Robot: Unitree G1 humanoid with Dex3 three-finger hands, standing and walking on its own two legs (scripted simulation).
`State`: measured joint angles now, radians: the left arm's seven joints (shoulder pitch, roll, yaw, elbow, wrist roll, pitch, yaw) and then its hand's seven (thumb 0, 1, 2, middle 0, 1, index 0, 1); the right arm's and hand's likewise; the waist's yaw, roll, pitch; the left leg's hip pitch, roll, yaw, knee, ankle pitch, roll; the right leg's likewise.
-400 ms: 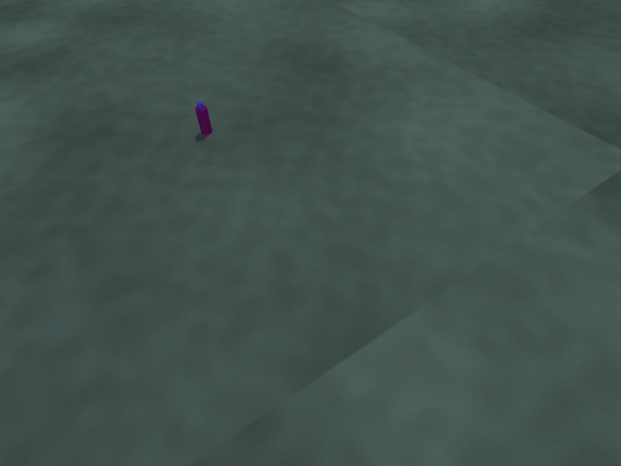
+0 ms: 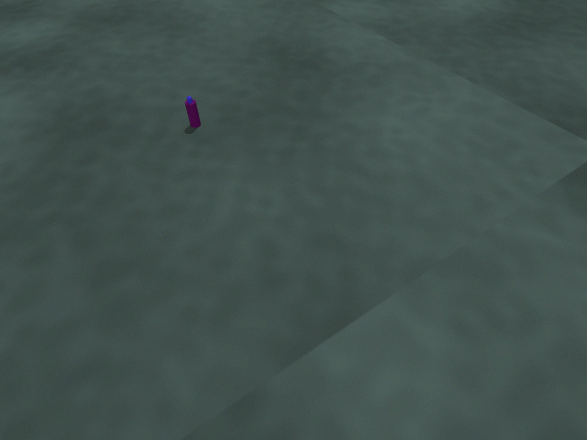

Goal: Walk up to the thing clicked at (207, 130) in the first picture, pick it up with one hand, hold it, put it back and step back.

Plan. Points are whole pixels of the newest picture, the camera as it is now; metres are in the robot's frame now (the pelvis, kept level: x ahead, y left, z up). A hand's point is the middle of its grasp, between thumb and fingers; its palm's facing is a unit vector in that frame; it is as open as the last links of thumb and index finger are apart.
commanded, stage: stand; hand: left
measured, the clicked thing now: (192, 111) +1.89 +0.59 -0.69
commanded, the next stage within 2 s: walk up in 0.72 s
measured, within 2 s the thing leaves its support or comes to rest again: neither
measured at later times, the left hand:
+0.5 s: hand out of the picture +0.08 +0.25 -0.16, palm faces -0.03 -0.94 -0.34, open 7.4 cm
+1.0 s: hand out of the picture +0.06 +0.34 -0.15, palm faces +0.09 -0.92 -0.39, open 7.4 cm
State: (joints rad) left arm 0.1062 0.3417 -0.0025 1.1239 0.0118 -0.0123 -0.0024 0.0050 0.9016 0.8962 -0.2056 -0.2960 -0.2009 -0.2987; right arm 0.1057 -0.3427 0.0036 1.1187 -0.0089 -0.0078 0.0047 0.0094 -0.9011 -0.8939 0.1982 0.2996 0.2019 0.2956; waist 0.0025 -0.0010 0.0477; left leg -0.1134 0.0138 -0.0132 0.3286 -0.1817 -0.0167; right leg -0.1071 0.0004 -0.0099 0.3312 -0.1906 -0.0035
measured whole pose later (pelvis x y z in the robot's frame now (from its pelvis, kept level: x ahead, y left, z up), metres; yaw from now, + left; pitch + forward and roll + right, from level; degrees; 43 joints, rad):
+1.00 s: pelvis +0.06 +0.04 -0.01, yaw +5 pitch -1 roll -2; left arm 0.27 0.45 0.08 1.02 0.04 -0.06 -0.06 0.01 0.90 0.90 -0.21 -0.30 -0.20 -0.30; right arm 0.19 -0.46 -0.10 1.01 -0.03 -0.01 0.11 0.01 -0.90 -0.89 0.20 0.30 0.20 0.30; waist 0.04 0.01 0.03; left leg -0.47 0.10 -0.01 0.74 -0.32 -0.01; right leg 0.00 -0.05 -0.09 0.32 -0.30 0.00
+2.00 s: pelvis +0.62 +0.17 -0.03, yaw +11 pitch -1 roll -1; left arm 0.35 0.46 0.07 0.92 0.02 -0.06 -0.06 0.01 0.90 0.90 -0.21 -0.30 -0.20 -0.30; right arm 0.17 -0.42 -0.08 0.86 -0.03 -0.08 0.09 0.01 -0.90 -0.89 0.20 0.30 0.20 0.30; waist 0.07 -0.05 0.06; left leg -0.47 0.05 0.07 0.63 -0.14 0.03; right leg -0.05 -0.07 -0.11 0.63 -0.51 -0.01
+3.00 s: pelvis +1.06 +0.20 -0.02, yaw +11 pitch -2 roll -3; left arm 0.36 0.42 0.07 0.87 0.02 -0.07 -0.04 0.01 0.90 0.90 -0.21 -0.30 -0.20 -0.30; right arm 0.27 -0.41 -0.06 0.90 -0.03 -0.03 0.08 0.01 -0.90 -0.89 0.20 0.30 0.20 0.30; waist 0.04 0.02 0.07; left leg -0.43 0.08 0.00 0.57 -0.15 0.02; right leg -0.03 0.04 -0.13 0.46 -0.39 -0.04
